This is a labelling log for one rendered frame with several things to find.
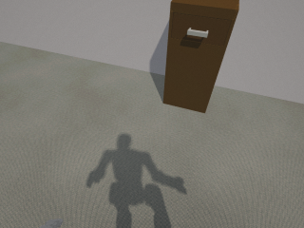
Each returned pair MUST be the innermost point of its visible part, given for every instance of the left robot hand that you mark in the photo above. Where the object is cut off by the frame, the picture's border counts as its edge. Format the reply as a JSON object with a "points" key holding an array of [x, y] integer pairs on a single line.
{"points": [[53, 223]]}

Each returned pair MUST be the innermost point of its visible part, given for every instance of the handle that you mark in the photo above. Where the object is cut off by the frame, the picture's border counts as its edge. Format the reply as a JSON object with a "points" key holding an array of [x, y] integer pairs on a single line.
{"points": [[198, 33]]}

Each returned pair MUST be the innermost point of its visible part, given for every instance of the cabinet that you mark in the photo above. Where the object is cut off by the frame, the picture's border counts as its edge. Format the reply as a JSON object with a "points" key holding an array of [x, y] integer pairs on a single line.
{"points": [[192, 67]]}

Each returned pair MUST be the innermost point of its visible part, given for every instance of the drawer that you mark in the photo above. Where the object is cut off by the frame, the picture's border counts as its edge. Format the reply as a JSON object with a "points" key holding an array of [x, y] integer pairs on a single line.
{"points": [[217, 28]]}

